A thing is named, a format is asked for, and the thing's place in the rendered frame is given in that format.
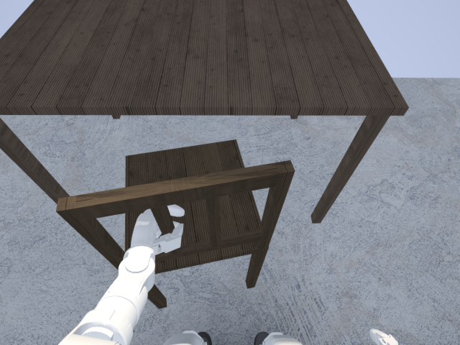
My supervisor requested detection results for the left robot shin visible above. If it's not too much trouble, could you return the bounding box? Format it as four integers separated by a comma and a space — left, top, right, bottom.
183, 331, 202, 339

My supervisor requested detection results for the right robot shin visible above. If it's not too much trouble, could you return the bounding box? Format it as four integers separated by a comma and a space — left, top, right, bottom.
264, 332, 283, 341

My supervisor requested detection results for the left robot forearm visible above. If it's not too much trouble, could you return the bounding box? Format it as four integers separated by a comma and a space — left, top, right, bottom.
58, 245, 155, 345

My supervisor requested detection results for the chair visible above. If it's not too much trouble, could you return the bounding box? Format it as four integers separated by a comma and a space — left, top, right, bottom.
56, 139, 295, 309

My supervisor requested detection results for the right robot hand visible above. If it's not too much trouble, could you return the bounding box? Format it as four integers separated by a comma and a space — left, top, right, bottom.
369, 328, 398, 345

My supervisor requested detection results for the left robot hand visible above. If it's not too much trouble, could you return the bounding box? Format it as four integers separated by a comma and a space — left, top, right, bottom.
131, 204, 185, 255

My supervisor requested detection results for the table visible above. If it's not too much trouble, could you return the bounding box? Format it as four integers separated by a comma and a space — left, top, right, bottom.
0, 0, 409, 224

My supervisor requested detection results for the robot shin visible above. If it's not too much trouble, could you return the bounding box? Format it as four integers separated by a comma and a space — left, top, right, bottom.
264, 332, 283, 341
183, 331, 202, 339

